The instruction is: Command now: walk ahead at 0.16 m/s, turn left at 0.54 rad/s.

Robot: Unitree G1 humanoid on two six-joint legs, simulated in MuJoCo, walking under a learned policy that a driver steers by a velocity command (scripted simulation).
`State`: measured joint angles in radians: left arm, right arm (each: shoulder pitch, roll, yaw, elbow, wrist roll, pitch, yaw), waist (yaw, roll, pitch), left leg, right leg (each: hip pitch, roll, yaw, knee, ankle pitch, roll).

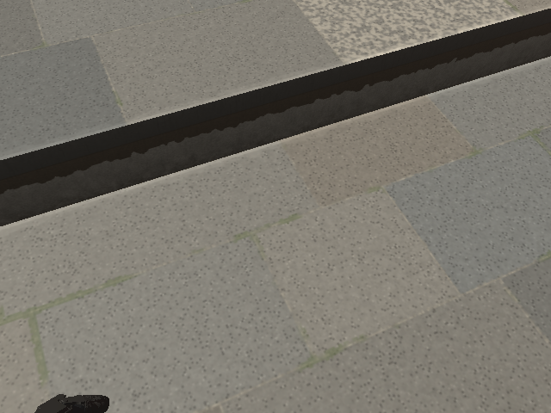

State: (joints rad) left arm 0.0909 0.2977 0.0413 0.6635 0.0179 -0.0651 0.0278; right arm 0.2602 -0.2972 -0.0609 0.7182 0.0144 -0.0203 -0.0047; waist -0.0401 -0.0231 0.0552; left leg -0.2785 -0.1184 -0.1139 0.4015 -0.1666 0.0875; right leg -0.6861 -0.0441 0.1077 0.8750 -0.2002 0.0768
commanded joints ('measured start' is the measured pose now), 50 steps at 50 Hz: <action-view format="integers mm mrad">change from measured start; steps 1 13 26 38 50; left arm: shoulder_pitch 13 71 3 9 5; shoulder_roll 62 91 167 103 81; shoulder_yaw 17 40 73 77 57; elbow -45 -51 -19 -3 -7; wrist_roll -8 2 -19 -11 -30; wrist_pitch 3 22 66 66 43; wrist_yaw -3 3 5 11 -32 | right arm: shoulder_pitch -14 35 -43 -81 -94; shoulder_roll -164 -195 -106 -152 -163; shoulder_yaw -47 -58 -39 -43 -49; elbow -66 -98 -171 -190 -187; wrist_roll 12 6 4 -14 0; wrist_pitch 16 58 81 32 57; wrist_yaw -28 -29 8 -25 -17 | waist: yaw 21 33 46 54 29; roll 123 -76 -162 160 187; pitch -188 -214 -178 -149 -158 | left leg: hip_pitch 43 -355 -78 123 126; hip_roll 202 80 153 309 281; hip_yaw -146 -27 146 -203 -349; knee -10 864 345 -50 41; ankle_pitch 542 -409 -190 315 313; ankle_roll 101 -164 -119 124 120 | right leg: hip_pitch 165 647 512 68 345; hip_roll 63 -296 -261 42 69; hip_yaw -38 290 -34 -45 -55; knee -134 -479 -548 253 -316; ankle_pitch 131 479 236 -149 -121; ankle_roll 15 -320 -291 -6 -27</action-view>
